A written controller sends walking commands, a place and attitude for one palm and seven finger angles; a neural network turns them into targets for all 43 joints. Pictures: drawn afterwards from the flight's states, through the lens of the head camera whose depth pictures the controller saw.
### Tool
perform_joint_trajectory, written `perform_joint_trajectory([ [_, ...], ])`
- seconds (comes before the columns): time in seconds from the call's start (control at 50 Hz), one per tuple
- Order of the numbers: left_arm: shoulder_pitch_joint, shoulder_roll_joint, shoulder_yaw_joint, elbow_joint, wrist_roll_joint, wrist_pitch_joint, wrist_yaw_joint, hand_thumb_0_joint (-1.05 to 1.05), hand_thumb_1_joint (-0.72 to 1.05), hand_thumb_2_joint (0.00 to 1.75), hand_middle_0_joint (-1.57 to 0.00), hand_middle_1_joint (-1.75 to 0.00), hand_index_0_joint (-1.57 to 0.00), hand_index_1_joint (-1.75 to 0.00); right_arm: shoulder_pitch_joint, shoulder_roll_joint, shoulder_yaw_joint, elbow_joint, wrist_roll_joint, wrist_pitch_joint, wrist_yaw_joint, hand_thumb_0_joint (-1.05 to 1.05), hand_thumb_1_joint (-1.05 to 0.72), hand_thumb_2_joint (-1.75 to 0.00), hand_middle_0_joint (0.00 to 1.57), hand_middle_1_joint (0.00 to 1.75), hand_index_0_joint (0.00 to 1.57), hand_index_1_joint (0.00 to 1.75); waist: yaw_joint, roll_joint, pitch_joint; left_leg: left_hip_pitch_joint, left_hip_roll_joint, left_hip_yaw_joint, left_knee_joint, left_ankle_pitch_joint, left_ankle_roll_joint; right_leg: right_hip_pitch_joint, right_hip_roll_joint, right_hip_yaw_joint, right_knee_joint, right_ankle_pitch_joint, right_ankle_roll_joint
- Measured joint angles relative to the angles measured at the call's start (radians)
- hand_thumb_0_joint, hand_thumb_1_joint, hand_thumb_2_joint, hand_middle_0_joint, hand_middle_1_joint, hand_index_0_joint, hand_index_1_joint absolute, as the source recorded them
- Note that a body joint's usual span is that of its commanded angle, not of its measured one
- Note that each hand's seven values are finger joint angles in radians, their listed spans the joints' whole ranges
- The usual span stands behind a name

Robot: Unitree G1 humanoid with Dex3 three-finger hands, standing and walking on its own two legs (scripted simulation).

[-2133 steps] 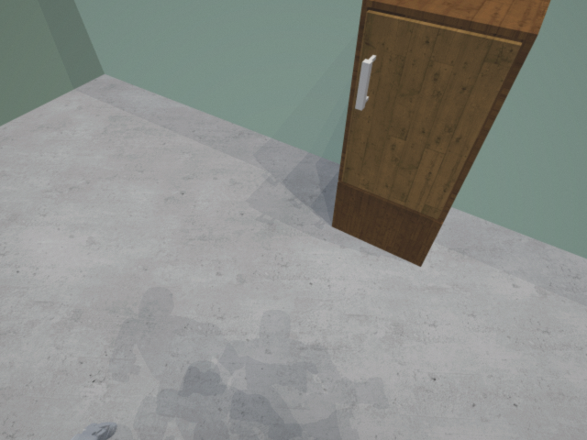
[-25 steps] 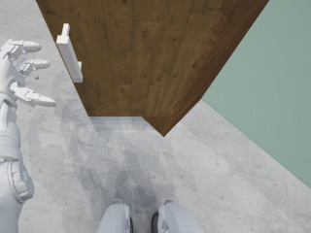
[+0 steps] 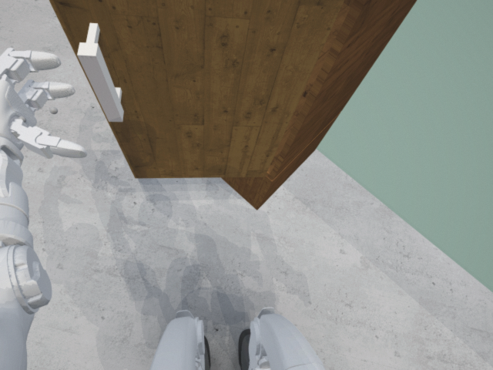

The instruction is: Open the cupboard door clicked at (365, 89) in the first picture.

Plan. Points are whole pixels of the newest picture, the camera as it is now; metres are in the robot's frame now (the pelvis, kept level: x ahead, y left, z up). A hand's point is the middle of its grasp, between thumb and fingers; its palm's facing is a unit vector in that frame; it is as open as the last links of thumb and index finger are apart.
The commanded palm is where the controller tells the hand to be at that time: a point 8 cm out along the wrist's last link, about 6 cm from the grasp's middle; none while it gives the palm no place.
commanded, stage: slide the fingers in behind the handle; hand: left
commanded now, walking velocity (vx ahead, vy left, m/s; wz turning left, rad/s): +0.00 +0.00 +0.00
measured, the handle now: (105, 76) +0.55 +0.19 +0.06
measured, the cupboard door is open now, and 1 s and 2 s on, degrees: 46 46 46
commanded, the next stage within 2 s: close the thumb around the handle in 1.48 s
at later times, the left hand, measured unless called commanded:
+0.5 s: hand (77, 112) +0.49 +0.22 +0.05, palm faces +0.01 -1.00 -0.01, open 14.0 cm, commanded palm +0.47 +0.26 +0.06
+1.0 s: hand (109, 113) +0.49 +0.18 +0.05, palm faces +0.00 -1.00 -0.01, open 14.0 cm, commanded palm +0.46 +0.22 +0.06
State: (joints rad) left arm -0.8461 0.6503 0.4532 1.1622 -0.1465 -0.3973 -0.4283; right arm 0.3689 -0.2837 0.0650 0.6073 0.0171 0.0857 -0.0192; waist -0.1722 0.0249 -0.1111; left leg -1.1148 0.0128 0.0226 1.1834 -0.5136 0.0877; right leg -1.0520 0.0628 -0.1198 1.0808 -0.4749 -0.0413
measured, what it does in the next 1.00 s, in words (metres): stands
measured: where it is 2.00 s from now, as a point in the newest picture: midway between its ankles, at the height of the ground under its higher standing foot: outside the picture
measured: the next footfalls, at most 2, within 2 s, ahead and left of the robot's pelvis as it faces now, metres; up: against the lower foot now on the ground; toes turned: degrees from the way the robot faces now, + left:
none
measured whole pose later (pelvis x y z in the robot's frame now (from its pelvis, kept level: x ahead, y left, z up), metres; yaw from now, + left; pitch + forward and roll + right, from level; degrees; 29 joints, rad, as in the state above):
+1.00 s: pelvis +0.00 -0.01 +0.00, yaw +0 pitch +23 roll -4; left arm -0.80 0.45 0.35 1.11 -0.13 -0.47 -0.25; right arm 0.36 -0.26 0.04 0.61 0.01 0.09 0.02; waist -0.16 0.03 -0.13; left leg -1.06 0.01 0.04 1.16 -0.51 0.08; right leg -1.01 0.06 -0.10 1.08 -0.48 -0.05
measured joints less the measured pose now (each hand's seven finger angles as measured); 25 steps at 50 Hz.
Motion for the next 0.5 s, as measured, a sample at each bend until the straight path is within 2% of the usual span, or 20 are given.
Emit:
perform_joint_trajectory([
  [0.12,0.029,-0.043,-0.010,-0.041,-0.007,-0.013,0.021,-0.01,-0.50,0.30,-0.29,-1.20,-0.30,-1.20,0.015,0.005,-0.009,0.008,-0.003,0.006,0.007,0.00,-0.91,-0.90,0.20,0.30,0.21,0.30,0.003,0.002,-0.007,0.016,0.000,0.005,-0.015,0.003,0.000,0.013,0.001,0.006,-0.013,0.003,0.002],
  [0.28,0.044,-0.083,-0.030,-0.037,0.007,-0.023,0.066,-0.01,-0.50,0.30,-0.30,-1.20,-0.30,-1.20,0.009,0.009,-0.011,-0.003,-0.005,0.006,0.013,0.00,-0.91,-0.90,0.20,0.30,0.20,0.30,0.002,0.002,-0.009,0.041,-0.002,0.010,-0.026,0.002,0.001,0.035,0.000,0.012,-0.019,0.002,0.002],
  [0.42,0.043,-0.094,-0.029,-0.032,0.012,-0.040,0.086,-0.01,-0.50,0.30,-0.30,-1.20,-0.30,-1.20,-0.008,0.011,-0.012,-0.008,-0.008,0.002,0.017,0.00,-0.91,-0.90,0.20,0.30,0.20,0.30,0.001,-0.002,-0.012,0.040,-0.001,0.012,-0.021,-0.002,-0.001,0.032,0.000,0.014,-0.010,-0.003,0.000],
  [0.5,0.055,-0.109,-0.046,-0.054,0.001,-0.046,0.088,-0.01,-0.50,0.30,-0.30,-1.20,-0.30,-1.20,-0.011,0.013,-0.017,-0.008,-0.006,0.005,0.020,0.00,-0.91,-0.90,0.20,0.30,0.20,0.30,0.009,0.000,-0.011,0.044,-0.002,0.011,-0.021,-0.003,-0.002,0.036,0.000,0.013,-0.010,-0.005,0.000],
])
